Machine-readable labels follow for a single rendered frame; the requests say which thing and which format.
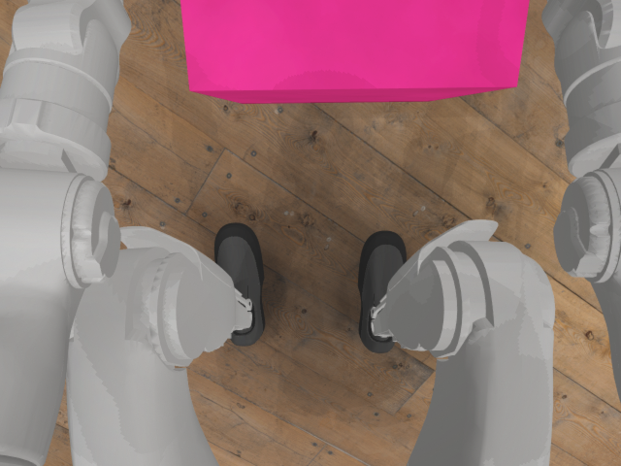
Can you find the robot left upper arm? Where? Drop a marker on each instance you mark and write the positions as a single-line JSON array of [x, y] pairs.
[[58, 235]]

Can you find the robot right shin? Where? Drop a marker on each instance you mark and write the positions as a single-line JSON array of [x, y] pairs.
[[394, 318]]

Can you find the robot right upper arm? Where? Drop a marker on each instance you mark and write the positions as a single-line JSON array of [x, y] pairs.
[[587, 239]]

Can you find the left robot forearm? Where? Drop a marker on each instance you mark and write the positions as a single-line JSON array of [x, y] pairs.
[[58, 85]]

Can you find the right robot forearm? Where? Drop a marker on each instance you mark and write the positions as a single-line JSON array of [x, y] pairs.
[[587, 62]]

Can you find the left robot foot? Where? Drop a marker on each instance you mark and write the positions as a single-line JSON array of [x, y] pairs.
[[237, 252]]

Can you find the carton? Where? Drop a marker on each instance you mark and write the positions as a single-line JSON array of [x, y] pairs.
[[351, 51]]

